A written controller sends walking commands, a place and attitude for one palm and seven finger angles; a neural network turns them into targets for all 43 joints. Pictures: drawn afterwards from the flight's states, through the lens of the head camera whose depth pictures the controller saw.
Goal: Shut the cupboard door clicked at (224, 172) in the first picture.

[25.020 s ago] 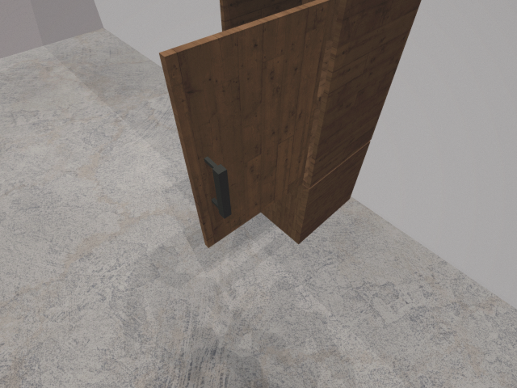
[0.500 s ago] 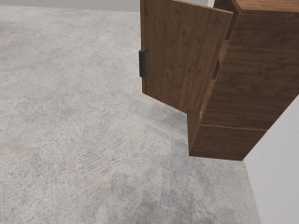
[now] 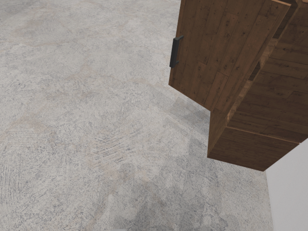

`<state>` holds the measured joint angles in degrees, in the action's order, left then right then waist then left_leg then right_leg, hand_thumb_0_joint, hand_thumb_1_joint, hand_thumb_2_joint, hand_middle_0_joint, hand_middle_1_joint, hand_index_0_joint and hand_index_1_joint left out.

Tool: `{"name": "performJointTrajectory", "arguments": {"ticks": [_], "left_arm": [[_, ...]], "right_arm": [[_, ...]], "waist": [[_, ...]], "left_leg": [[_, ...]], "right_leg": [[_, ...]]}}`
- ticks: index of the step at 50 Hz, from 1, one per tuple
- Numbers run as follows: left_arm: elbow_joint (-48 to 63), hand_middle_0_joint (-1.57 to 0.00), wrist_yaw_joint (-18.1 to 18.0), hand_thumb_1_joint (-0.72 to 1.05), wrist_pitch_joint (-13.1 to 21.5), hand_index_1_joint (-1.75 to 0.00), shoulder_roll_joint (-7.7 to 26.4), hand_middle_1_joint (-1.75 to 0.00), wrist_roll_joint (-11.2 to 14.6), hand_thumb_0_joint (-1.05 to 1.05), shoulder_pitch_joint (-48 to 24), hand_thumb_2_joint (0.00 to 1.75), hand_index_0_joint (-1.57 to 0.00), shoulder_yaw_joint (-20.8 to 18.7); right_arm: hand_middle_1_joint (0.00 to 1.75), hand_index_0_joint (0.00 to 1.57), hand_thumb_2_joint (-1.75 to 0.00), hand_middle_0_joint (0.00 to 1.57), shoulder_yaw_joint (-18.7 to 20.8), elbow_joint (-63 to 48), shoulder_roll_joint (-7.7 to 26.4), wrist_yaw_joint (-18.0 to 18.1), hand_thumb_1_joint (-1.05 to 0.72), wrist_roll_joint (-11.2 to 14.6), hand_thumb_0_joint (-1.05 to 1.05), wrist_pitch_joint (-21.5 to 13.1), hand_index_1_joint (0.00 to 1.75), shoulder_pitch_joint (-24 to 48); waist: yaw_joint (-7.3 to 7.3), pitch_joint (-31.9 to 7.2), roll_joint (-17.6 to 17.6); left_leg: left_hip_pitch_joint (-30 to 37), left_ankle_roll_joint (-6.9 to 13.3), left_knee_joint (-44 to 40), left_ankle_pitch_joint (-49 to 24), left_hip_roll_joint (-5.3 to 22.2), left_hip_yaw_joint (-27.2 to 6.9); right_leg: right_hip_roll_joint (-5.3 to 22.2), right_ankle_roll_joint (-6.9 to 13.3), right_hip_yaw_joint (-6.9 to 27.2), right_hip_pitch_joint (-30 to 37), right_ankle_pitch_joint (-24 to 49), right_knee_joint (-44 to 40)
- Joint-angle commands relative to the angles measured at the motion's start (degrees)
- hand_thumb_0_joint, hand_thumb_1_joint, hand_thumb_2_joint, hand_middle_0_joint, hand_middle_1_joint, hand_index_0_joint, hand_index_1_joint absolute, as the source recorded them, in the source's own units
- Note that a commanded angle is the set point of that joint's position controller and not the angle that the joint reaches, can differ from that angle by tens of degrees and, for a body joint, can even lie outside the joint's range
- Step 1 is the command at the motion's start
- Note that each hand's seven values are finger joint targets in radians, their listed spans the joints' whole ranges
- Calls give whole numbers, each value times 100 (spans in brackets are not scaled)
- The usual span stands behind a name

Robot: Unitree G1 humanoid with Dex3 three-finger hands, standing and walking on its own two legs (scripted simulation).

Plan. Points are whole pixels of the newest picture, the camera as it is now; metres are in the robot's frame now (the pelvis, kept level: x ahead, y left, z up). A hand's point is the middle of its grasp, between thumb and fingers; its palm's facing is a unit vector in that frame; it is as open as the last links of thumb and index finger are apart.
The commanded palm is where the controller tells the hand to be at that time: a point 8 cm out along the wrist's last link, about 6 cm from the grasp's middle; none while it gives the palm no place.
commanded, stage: walk to a spot facing it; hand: left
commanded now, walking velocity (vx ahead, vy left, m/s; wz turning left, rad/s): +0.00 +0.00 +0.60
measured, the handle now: (176, 51) +0.94 -0.10 -0.07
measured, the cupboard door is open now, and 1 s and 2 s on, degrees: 62 62 62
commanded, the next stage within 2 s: turn to face it in 1.60 s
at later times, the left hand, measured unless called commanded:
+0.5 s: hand out of the picture +0.00 +0.19 -0.14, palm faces +0.29 -0.91 -0.30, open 7.4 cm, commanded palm none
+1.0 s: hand out of the picture -0.02 +0.24 -0.15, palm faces +0.56 -0.79 -0.25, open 7.4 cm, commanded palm none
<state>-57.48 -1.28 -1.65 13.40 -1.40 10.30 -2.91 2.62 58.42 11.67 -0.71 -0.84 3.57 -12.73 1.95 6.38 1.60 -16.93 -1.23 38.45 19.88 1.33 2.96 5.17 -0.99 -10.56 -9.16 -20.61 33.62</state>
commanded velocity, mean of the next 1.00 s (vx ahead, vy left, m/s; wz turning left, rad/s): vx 0.14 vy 0.00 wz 0.58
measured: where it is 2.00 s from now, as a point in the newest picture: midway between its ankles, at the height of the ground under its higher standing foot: (104, 219)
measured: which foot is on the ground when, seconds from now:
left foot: down 0.00-0.40, up 0.42-0.72, down 0.74-1.00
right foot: down 0.00-0.02, up 0.04-0.38, down 0.40-0.74, up 0.76-1.00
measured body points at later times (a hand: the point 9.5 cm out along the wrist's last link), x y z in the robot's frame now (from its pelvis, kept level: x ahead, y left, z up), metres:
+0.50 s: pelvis -0.02 -0.03 +0.01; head +0.02 -0.04 +0.46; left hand -0.02 +0.24 -0.12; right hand +0.10 -0.28 -0.14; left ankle -0.03 +0.09 -0.66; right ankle +0.01 -0.15 -0.73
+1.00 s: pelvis +0.03 +0.01 +0.01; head +0.07 +0.03 +0.46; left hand -0.05 +0.28 -0.13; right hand +0.19 -0.18 -0.14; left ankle -0.09 +0.09 -0.73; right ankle +0.16 -0.07 -0.70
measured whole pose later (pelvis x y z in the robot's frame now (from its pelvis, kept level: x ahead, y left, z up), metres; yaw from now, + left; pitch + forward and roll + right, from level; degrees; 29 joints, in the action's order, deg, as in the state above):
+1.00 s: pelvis +0.03 +0.01 +0.01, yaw +35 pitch +1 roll +1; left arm -51.4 2.3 -1.0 15.1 -1.2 11.1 -4.9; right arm 2.2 54.6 11.3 -0.5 -2.0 -0.1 -16.9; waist 1.1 4.6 0.7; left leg -7.8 -0.9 26.2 19.1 0.4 -3.2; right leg 5.6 -3.8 -3.4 -27.6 -18.7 44.6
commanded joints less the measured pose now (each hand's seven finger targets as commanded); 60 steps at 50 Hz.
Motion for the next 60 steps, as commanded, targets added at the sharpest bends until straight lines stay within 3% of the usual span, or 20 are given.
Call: {"name": "performJointTrajectory", "arguments": {"ticks": [1, 3, 9, 17, 18, 20, 24, 30, 35, 36, 37, 38, 45, 51, 52, 53, 54, 55, 57, 60], "left_arm": [[800, -20, -74, 90, -35, -30, 568, -30, 46, 0, -148, 90, -20, -192], [816, -20, -58, 90, -85, -30, 570, -30, -4, 0, -274, 90, -20, -271], [779, -20, 12, 90, 60, -30, 403, -30, 34, 0, 1, 90, -20, -229], [723, -20, -52, 90, 31, -30, 459, -30, 67, 0, 743, 90, -20, -273], [652, -20, -70, 90, 54, -30, 595, -30, 51, 0, 1078, 90, -20, -322], [848, -20, -117, 90, 112, -30, 1403, -30, -99, 0, 834, 90, -20, -442], [1146, -20, -112, 90, 203, -30, 757, -30, -41, 0, -540, 90, -20, -277], [862, -20, -88, 90, 222, -30, 1176, -30, -67, 0, 580, 90, -20, -386], [811, -20, 38, 90, 198, -30, 1250, -30, -6, 0, 581, 90, -20, -463], [898, -20, 82, 90, 171, -30, 972, -30, 42, 0, 602, 90, -20, -428], [1269, -20, 160, 90, 176, -30, 541, -30, 27, 0, 189, 90, -20, -278], [1528, -20, 161, 90, 192, -30, 651, -30, -44, 0, -514, 90, -20, -233], [1169, -20, 335, 90, 263, -30, 521, -30, 15, 0, -290, 90, -20, -256], [922, -20, 347, 90, 336, -30, 592, -30, 6, 0, 597, 90, -20, -324], [717, -20, 300, 90, 404, -30, 885, -30, -16, 0, 1331, 90, -20, -420], [572, -20, 207, 90, 485, -30, 1547, -30, -98, 0, 2124, 90, -20, -563], [605, -20, 127, 90, 447, -30, 1595, -30, -41, 0, 2011, 90, -20, -525], [692, -20, 89, 90, 458, -30, 1437, -30, -43, 0, 1466, 90, -20, -492], [830, -20, 56, 90, 514, -30, 752, -30, -53, 0, 641, 90, -20, -312], [718, -20, 35, 90, 620, -30, 496, -30, -58, 0, 614, 90, -20, -268]], "right_arm": [[30, 20, -90, 20, 397, -390, 1536, 60, -90, -149, 0, -166, 30, -996], [30, 20, -90, 20, 372, -495, 1428, 132, -90, -140, 0, -186, 30, -695], [30, 20, -90, 20, 318, -600, 1142, 194, -90, -109, 0, -267, 30, -473], [30, 20, -90, 20, 448, -860, 1162, 118, -90, -104, 0, -91, 30, 74], [30, 20, -90, 20, 449, -950, 1053, 105, -90, -69, 0, -68, 30, 228], [30, 20, -90, 20, 432, -1107, 501, 52, -90, -36, 0, -84, 30, 146], [30, 20, -90, 20, 442, -896, 598, -105, -90, -75, 0, 11, 30, -191], [30, 20, -90, 20, 241, -1174, 444, -124, -90, -5, 0, -79, 30, 631], [30, 20, -90, 20, 228, -1063, 721, -114, -90, -26, 0, -270, 30, 78], [30, 20, -90, 20, 346, -936, 1205, -87, -90, -63, 0, -327, 30, -398], [30, 20, -90, 20, 522, -818, 1916, -28, -90, -137, 0, -337, 30, -1004], [30, 20, -90, 20, 497, -613, 1843, 14, -90, -130, 0, -335, 30, -1419], [30, 20, -90, 20, 275, -848, 1279, 137, -90, -99, 0, -535, 30, -392], [30, 20, -90, 20, 296, -801, 1216, 93, -90, -76, 0, -499, 30, -29], [30, 20, -90, 20, 275, -848, 1039, 80, -90, -29, 0, -518, 30, 72], [30, 20, -90, 20, 185, -961, 563, 42, -90, 41, 0, -563, 30, -65], [30, 20, -90, 20, 227, -1114, 634, 16, -90, 0, 0, -527, 30, 85], [30, 20, -90, 20, 281, -1010, 696, -14, -90, -59, 0, -508, 30, 88], [30, 20, -90, 20, 282, -784, 536, -107, -90, -119, 0, -445, 30, 137], [30, 20, -90, 20, 235, -623, 260, -194, -90, -88, 0, -335, 30, -85]], "waist": [[365, -444, -2086], [159, -355, -1369], [11, -949, -730], [-292, -793, -1166], [-461, -796, -906], [-468, -433, 1436], [276, -175, 829], [-393, -600, 922], [-127, -888, 674], [149, -1107, -663], [527, -943, -2478], [732, -753, -1561], [21, -424, -1047], [-487, -373, -851], [-843, -604, -146], [-1171, -1137, 1805], [-1011, -875, 1901], [-749, -526, 1713], [-279, -88, 701], [-98, -310, 757]], "left_leg": [[618, 1155, -2425, -1949, 2101, -3328], [-49, 1000, -2794, 548, 1746, -3227], [748, 1085, -2190, -1310, 1193, -2405], [-535, 754, -2149, -280, 628, -2623], [-1147, 543, -1873, 177, 344, -2419], [-2219, -139, 1285, 1184, -879, -715], [-1583, -148, 3279, 215, -67, -683], [-1006, -226, 997, 665, -115, 45], [754, 2, -1289, 52, -168, 297], [1901, 357, -1955, 57, 571, -864], [2565, 1122, -2256, -584, 2064, -3126], [2297, 1514, -2331, -378, 2331, -3337], [1173, 1103, -2343, -732, 1085, -1710], [-497, 871, -1635, 275, 678, -1563], [-1305, 667, -666, 579, 264, -1272], [-2155, 321, 1502, 1375, -548, -396], [-2480, 327, 2930, 1731, -386, -624], [-2569, 347, 3718, 1147, -56, -866], [-2207, 238, 3878, -52, 344, -781], [-1821, 88, 3072, -494, 429, -404]], "right_leg": [[-160, -164, 450, -1967, -1805, 2302], [-57, -32, 1164, -2092, -958, 3056], [-239, -163, 1120, -1964, -399, 2083], [-651, -68, 851, -150, 9, -59], [-487, -8, 935, 580, 239, -857], [2192, 1025, 3706, 258, -1292, -2635], [1300, 870, 1682, -933, 622, -1871], [1423, 852, 981, 532, 3433, -1001], [1370, 391, 578, -106, 1080, -344], [903, 34, 94, -1245, 165, 923], [62, -326, -76, -3165, -1807, 2493], [237, -175, 646, -3582, -1617, 2825], [96, -276, 777, -2548, 99, 1742], [-406, -252, 351, 119, 757, 4], [-68, -131, 821, 1326, 260, -570], [1641, 364, 2870, 2212, -1422, -1655], [2450, 764, 4351, 1570, -2269, -2547], [2447, 897, 4385, 786, -2984, -2712], [1956, 644, 2635, -362, -1752, -2540], [1482, 515, 908, -229, 315, -2339]]}}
